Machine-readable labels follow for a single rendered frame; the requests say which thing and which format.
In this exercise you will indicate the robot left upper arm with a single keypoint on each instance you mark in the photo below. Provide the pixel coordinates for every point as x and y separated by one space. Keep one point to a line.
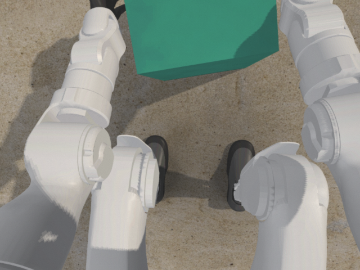
64 161

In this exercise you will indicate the robot left forearm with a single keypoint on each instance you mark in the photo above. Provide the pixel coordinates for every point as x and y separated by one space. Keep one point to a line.
91 74

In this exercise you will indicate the robot right forearm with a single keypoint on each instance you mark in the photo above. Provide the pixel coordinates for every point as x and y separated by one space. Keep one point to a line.
323 48

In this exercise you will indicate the left robot hand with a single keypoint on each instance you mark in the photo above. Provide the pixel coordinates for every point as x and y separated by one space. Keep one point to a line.
110 4

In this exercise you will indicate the robot shin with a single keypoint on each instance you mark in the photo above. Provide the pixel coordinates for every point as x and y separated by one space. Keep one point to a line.
129 141
279 148

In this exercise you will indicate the left robot shin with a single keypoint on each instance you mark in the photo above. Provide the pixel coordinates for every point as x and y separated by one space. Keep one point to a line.
129 141

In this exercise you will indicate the carton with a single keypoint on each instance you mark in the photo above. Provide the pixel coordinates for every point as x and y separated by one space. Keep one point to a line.
175 39

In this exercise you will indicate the right robot shin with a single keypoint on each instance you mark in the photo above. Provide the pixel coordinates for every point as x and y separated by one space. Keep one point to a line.
279 148

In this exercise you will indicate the robot right upper arm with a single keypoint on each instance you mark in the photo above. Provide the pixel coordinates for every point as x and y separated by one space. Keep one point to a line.
331 134

